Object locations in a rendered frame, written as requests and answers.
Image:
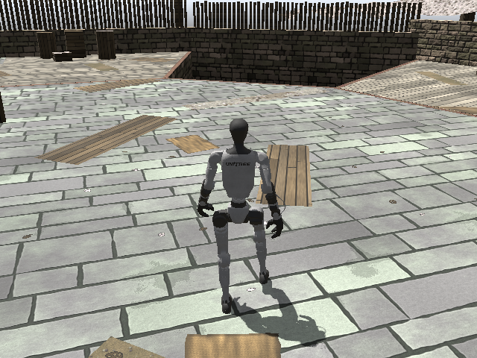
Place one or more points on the robot left upper arm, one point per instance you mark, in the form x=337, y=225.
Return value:
x=211, y=169

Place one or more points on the robot left hand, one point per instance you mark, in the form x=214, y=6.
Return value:
x=207, y=207

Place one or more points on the left robot forearm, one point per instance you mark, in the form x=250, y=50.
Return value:
x=204, y=195

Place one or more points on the robot right hand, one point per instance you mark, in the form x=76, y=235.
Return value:
x=278, y=228

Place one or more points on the robot right shin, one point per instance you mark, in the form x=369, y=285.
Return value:
x=261, y=252

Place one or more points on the right robot forearm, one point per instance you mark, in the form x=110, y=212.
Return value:
x=273, y=204

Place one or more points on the robot right upper arm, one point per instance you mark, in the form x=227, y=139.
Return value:
x=265, y=171

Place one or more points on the right robot foot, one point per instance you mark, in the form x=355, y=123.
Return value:
x=263, y=278

